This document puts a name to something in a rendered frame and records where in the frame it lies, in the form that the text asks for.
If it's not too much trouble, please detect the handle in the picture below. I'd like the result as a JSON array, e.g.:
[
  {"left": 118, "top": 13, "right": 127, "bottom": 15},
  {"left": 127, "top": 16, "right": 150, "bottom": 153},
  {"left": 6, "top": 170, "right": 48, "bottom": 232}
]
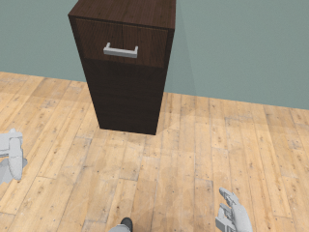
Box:
[{"left": 103, "top": 43, "right": 138, "bottom": 58}]

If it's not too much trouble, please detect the cabinet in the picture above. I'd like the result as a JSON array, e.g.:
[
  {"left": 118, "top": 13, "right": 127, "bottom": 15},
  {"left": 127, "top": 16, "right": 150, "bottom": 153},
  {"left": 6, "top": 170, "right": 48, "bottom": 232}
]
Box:
[{"left": 68, "top": 0, "right": 177, "bottom": 135}]

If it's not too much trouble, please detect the robot left foot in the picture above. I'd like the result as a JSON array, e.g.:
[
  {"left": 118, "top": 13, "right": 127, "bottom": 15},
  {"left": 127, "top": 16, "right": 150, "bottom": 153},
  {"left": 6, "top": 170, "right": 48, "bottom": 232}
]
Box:
[{"left": 120, "top": 217, "right": 133, "bottom": 232}]

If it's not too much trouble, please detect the robot right hand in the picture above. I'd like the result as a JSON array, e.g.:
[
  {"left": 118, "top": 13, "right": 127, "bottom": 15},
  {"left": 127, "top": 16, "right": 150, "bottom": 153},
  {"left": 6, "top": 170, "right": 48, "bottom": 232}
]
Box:
[{"left": 215, "top": 187, "right": 253, "bottom": 232}]

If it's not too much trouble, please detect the left robot shin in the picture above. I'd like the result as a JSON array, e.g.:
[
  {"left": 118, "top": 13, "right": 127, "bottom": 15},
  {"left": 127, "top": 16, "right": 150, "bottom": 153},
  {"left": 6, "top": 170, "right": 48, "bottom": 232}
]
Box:
[{"left": 116, "top": 224, "right": 130, "bottom": 231}]

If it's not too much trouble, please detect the drawer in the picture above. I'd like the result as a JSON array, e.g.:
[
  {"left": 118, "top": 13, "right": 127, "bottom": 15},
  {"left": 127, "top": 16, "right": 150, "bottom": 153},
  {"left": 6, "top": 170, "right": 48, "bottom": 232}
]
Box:
[{"left": 75, "top": 18, "right": 169, "bottom": 67}]

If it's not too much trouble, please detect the robot left hand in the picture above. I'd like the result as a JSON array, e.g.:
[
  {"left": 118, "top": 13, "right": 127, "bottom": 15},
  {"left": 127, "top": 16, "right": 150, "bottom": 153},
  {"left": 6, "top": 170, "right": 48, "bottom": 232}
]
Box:
[{"left": 0, "top": 128, "right": 28, "bottom": 185}]

